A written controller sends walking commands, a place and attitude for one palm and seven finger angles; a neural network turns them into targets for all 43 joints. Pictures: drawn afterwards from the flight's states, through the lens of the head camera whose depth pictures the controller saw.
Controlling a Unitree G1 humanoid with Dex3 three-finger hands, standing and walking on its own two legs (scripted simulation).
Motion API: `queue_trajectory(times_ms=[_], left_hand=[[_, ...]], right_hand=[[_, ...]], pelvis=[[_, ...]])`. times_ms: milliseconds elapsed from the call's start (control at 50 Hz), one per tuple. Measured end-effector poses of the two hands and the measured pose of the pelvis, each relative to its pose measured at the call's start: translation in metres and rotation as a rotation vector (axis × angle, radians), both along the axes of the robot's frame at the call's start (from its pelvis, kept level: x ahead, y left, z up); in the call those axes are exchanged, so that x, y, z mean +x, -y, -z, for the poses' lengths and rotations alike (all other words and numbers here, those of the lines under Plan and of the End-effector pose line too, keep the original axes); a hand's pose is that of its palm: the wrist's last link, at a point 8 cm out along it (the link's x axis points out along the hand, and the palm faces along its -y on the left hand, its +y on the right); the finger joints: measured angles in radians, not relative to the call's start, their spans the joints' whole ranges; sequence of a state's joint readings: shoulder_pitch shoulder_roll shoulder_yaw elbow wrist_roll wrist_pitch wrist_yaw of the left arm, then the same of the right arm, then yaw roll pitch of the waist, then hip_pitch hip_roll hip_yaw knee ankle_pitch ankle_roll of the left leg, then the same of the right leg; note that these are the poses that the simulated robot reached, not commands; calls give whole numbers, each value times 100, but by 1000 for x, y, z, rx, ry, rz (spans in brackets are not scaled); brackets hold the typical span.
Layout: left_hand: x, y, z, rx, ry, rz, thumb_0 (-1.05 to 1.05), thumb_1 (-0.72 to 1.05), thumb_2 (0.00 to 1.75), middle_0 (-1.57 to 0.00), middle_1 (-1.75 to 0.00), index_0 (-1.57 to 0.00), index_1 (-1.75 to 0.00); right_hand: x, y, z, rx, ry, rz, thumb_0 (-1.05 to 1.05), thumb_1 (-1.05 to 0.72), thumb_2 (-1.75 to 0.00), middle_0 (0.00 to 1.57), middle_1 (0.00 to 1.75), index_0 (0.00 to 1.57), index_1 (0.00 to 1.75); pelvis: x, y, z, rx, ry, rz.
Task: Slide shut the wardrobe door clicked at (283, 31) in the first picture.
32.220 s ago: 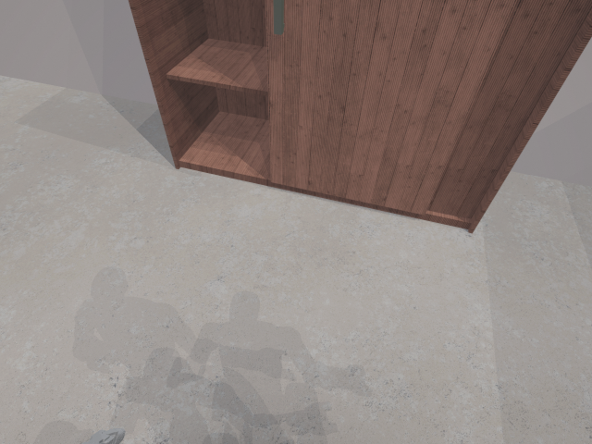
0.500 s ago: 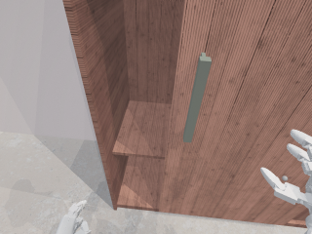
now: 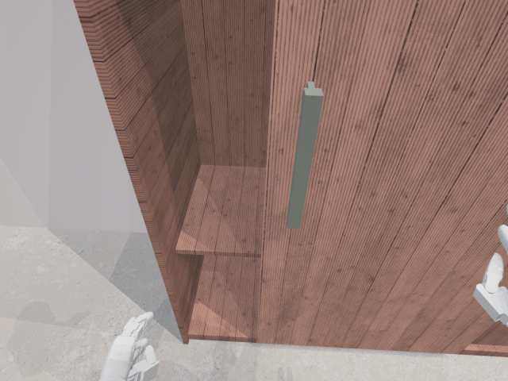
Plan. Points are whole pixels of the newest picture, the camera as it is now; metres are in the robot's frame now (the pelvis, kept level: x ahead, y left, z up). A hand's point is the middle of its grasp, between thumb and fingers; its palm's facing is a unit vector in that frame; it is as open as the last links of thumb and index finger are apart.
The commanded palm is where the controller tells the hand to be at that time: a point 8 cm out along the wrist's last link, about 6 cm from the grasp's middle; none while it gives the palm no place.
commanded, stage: draw the hand back to the body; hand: right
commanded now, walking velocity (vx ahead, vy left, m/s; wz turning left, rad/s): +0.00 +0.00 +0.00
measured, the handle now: (301, 162) +0.45 -0.10 +0.14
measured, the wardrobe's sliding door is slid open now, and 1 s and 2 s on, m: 0.26 0.26 0.26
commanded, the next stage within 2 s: step back with the hand held close in 0.06 s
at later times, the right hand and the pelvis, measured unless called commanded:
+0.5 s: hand (477, 282) +0.20 -0.28 +0.15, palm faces +0.38 +0.81 -0.45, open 7.4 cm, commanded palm +0.13 -0.32 +0.17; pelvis -0.01 -0.02 +0.00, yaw +1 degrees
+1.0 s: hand out of the picture +0.12 -0.30 +0.15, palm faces +0.51 +0.75 -0.41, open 7.4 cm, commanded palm +0.05 -0.33 +0.17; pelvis -0.07 -0.03 -0.03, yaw -3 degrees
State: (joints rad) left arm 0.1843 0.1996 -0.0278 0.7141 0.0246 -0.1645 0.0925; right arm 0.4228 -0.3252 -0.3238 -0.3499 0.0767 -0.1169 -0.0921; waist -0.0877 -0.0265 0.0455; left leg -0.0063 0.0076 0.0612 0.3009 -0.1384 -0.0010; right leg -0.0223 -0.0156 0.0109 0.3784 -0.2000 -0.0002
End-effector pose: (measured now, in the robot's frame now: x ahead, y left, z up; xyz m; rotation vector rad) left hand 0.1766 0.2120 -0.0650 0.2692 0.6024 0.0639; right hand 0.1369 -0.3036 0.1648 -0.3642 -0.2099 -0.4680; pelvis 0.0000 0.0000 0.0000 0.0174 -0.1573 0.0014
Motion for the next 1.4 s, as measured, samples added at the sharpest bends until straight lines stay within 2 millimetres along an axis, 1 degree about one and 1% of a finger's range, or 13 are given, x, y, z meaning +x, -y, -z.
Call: queue_trajectory(times_ms=[200,280,420,520,620,700,860,1040,1120,1200,1260,1340,1400], left_hand=[[-7,0,5,1,-29,-7,2,90,90,-20,-30,-20,-30],[-10,-3,6,-1,-43,-20,2,90,90,-20,-30,-20,-30],[-18,-9,8,23,-75,-78,2,90,90,-20,-30,-20,-30],[-27,-8,9,34,-98,-121,2,90,90,-20,-30,-20,-30],[-36,-1,7,43,-94,-123,2,90,90,-20,-30,-20,-30],[-44,5,7,46,-72,-106,2,90,90,-20,-30,-20,-30],[-67,12,9,73,-64,-74,2,90,90,-20,-30,-20,-30],[-93,10,19,80,-65,-58,2,90,90,-20,-30,-21,-30],[-104,8,23,79,-78,-59,2,90,90,-20,-30,-21,-30],[-119,9,23,95,-100,-70,2,90,90,-20,-30,-20,-30],[-131,12,22,107,-84,-88,2,90,90,-20,-30,-20,-30],[-150,20,19,85,-86,-99,2,90,90,-20,-30,-20,-30],[-164,26,15,59,-87,-93,2,90,90,-20,-30,-20,-30]], right_hand=[[2,3,-5,-18,2,-3,2,-89,-90,21,30,21,30],[8,7,-5,-53,-11,6,2,-89,-90,21,30,21,30],[21,7,3,-101,-85,-46,2,-89,-90,21,30,21,30],[17,13,-1,-149,-97,-79,2,-89,-90,21,30,21,30],[2,25,-3,-184,-74,-67,2,-89,-90,21,30,21,30],[-14,31,0,-187,-45,-49,2,-89,-90,21,30,21,30],[-41,33,10,-170,38,-26,2,-89,-90,21,30,21,30],[-71,35,-1,-255,145,-9,2,-89,-90,21,30,21,30],[-84,34,-1,-243,159,-11,2,-89,-90,21,30,21,30],[-90,35,5,-190,171,-41,1,-89,-90,21,30,21,30],[-96,39,8,-202,166,-61,1,-89,-90,21,30,21,30],[-114,47,0,-231,170,-43,2,-89,-90,21,30,22,30],[-132,47,-7,-208,176,-21,2,-89,-90,21,30,21,30]], pelvis=[[1,3,0,-1,0,-1],[0,4,0,11,-58,0],[-5,16,2,11,-131,-11],[-11,24,4,4,-144,-14],[-23,29,8,1,-138,-17],[-35,31,13,2,-129,-16],[-57,33,21,23,-120,1],[-75,28,32,28,-94,41],[-86,28,34,23,-100,33],[-102,34,34,20,-106,31],[-115,39,37,48,-96,36],[-129,37,31,75,-104,37],[-139,35,24,74,-139,9]])
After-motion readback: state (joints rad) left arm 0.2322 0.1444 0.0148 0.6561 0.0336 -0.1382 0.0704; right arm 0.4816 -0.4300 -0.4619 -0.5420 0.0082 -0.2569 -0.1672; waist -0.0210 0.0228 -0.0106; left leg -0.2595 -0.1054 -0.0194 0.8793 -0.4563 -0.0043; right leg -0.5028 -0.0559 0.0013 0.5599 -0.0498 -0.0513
